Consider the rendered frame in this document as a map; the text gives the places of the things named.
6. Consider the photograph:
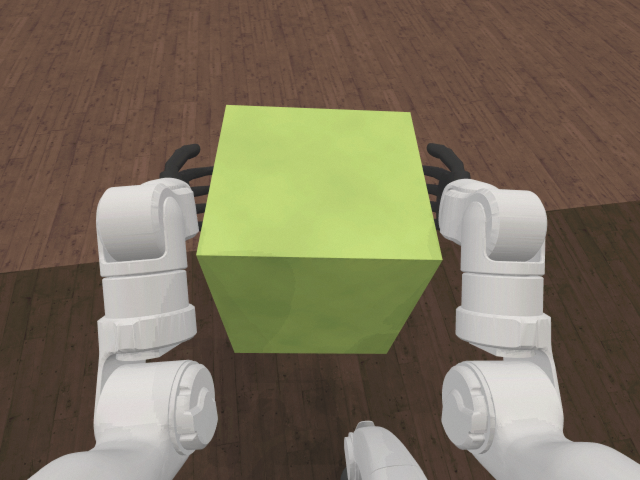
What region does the right robot shin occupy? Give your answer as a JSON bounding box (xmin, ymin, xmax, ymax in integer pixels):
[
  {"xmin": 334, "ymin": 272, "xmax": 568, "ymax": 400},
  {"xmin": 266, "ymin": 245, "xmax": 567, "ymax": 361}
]
[{"xmin": 355, "ymin": 421, "xmax": 375, "ymax": 430}]

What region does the right robot upper arm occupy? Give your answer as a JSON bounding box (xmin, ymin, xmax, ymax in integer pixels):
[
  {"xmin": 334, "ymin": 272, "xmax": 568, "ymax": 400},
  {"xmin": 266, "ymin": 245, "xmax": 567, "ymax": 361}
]
[{"xmin": 441, "ymin": 360, "xmax": 640, "ymax": 480}]

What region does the carton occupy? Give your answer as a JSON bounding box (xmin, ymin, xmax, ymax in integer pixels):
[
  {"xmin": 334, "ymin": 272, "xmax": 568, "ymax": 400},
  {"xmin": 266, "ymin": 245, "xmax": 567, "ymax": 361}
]
[{"xmin": 196, "ymin": 105, "xmax": 443, "ymax": 354}]

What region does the robot right thigh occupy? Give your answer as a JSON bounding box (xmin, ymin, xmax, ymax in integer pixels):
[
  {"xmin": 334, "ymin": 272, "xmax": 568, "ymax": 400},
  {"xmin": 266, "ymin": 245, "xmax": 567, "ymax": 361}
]
[{"xmin": 344, "ymin": 426, "xmax": 427, "ymax": 480}]

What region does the robot left forearm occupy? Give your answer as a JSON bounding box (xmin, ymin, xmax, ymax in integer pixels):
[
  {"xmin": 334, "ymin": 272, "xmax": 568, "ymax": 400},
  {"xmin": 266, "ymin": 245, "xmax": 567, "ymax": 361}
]
[{"xmin": 94, "ymin": 178, "xmax": 199, "ymax": 440}]

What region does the left robot hand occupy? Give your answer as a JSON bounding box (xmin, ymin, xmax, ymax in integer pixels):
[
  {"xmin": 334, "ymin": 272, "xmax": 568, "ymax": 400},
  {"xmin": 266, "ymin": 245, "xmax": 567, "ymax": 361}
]
[{"xmin": 159, "ymin": 144, "xmax": 214, "ymax": 231}]

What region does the right robot hand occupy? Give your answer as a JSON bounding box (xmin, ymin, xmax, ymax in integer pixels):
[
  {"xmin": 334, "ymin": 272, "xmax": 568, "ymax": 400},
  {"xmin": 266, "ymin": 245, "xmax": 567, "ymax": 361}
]
[{"xmin": 422, "ymin": 143, "xmax": 471, "ymax": 231}]

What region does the robot right forearm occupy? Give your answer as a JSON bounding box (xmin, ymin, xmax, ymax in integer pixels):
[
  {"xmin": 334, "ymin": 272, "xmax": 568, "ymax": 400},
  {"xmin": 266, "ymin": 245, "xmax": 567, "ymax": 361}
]
[{"xmin": 439, "ymin": 179, "xmax": 564, "ymax": 424}]

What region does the left robot upper arm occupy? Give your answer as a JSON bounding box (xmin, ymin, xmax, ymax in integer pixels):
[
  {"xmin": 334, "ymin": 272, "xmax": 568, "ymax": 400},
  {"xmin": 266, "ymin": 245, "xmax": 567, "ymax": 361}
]
[{"xmin": 28, "ymin": 360, "xmax": 218, "ymax": 480}]

